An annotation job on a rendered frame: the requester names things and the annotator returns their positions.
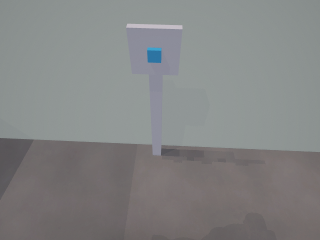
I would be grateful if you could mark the button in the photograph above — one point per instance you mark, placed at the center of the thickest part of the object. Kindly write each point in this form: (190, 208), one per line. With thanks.
(154, 55)

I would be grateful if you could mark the panel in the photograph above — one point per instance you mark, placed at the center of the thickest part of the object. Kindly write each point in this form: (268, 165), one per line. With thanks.
(140, 37)

